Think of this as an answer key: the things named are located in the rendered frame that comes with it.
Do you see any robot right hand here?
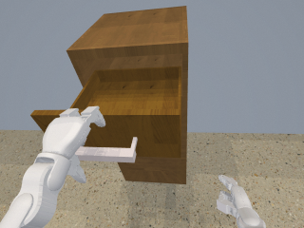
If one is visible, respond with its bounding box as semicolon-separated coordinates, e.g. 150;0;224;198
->
216;175;253;218

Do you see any cabinet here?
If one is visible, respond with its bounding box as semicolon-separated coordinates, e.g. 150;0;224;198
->
66;6;189;184

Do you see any handle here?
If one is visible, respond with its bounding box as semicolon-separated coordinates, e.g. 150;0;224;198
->
75;137;138;163

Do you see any robot left hand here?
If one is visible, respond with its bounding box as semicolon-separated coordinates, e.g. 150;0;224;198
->
42;106;105;183

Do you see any right robot forearm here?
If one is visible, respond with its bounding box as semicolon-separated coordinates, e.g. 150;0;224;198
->
236;207;266;228

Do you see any left robot forearm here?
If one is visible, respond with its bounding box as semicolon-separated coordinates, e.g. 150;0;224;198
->
0;152;71;228

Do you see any drawer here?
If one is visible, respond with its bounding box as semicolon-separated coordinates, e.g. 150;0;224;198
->
30;66;181;158

